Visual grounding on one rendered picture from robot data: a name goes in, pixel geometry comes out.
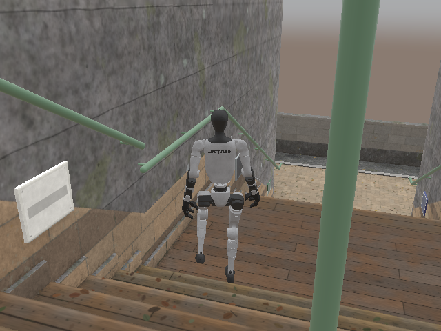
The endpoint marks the robot torso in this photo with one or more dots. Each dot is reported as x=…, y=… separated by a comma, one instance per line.
x=220, y=167

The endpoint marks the right robot forearm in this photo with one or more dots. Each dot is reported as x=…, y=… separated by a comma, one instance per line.
x=251, y=183

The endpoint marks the robot right upper arm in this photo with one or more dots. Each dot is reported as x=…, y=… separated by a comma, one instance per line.
x=244, y=157

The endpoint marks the right robot hand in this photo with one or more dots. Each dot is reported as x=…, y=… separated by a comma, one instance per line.
x=251, y=197

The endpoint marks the right robot thigh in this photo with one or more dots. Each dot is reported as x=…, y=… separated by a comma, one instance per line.
x=235, y=210

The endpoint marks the left robot hand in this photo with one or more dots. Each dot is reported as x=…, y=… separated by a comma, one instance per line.
x=186, y=208

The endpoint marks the robot left upper arm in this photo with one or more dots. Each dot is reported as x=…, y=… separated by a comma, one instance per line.
x=195, y=158

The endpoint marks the left robot forearm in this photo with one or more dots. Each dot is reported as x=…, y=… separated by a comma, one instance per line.
x=189, y=188

